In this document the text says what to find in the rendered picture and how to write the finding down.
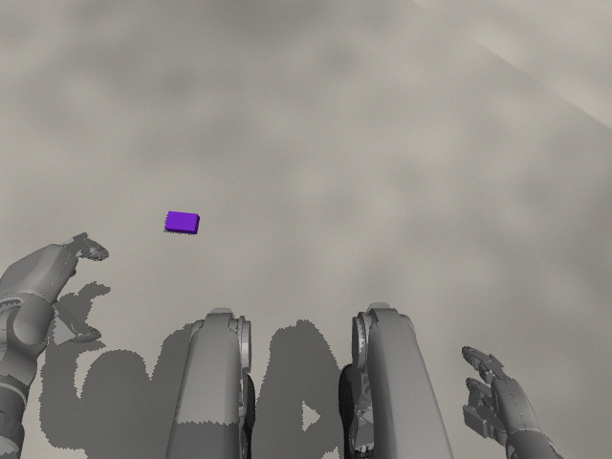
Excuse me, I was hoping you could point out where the right robot foot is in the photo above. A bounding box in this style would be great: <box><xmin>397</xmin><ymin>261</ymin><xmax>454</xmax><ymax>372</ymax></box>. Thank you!
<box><xmin>339</xmin><ymin>364</ymin><xmax>374</xmax><ymax>459</ymax></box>

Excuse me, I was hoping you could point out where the right robot arm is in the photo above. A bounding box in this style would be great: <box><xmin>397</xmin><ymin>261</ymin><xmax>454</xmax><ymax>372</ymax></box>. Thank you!
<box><xmin>506</xmin><ymin>430</ymin><xmax>564</xmax><ymax>459</ymax></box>

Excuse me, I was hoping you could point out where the small box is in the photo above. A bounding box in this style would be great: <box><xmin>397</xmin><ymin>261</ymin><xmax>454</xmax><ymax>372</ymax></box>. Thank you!
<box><xmin>165</xmin><ymin>211</ymin><xmax>200</xmax><ymax>234</ymax></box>

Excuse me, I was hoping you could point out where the right robot hand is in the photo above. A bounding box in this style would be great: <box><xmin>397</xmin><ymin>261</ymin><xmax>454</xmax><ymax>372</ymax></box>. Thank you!
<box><xmin>462</xmin><ymin>346</ymin><xmax>541</xmax><ymax>448</ymax></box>

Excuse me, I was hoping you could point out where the left robot arm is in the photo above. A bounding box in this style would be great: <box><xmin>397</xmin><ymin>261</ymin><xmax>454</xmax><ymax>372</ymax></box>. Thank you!
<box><xmin>0</xmin><ymin>293</ymin><xmax>55</xmax><ymax>459</ymax></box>

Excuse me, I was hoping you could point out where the left robot hand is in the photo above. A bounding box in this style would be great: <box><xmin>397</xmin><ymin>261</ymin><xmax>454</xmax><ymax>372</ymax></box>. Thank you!
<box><xmin>0</xmin><ymin>232</ymin><xmax>109</xmax><ymax>345</ymax></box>

